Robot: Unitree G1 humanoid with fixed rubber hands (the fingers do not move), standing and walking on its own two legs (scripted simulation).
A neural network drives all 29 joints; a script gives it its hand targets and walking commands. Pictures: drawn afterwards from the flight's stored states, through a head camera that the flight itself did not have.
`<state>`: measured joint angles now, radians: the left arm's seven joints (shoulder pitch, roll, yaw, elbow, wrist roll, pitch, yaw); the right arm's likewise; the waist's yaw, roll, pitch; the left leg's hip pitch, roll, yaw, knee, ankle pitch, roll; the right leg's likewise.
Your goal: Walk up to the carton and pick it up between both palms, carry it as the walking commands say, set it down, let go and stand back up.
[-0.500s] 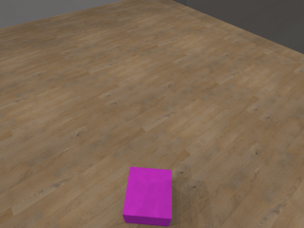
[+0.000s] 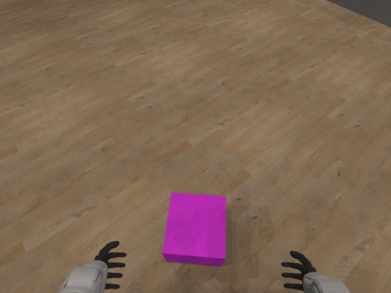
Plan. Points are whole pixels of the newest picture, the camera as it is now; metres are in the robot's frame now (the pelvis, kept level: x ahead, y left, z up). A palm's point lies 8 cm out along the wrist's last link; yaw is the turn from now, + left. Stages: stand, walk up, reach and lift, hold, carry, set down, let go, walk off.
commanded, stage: reach and lift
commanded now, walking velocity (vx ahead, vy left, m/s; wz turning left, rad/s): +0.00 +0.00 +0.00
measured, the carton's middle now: (196, 229) +0.43 +0.01 -0.66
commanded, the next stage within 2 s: none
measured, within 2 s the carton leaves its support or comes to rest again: neither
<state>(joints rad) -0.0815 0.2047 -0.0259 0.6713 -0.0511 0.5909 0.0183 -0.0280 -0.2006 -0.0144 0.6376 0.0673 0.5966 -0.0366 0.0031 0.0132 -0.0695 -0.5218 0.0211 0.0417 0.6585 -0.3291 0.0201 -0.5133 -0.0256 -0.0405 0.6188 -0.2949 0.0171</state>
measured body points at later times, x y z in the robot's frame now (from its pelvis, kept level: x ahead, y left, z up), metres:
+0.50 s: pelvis -0.07 -0.01 -0.06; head +0.07 +0.00 +0.37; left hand +0.21 +0.22 -0.17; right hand +0.18 -0.22 -0.17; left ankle -0.01 +0.11 -0.72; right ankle +0.00 -0.14 -0.72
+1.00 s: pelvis -0.08 -0.01 -0.09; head +0.15 +0.00 +0.29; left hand +0.36 +0.23 -0.19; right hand +0.33 -0.22 -0.20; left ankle -0.01 +0.11 -0.72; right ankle +0.00 -0.14 -0.72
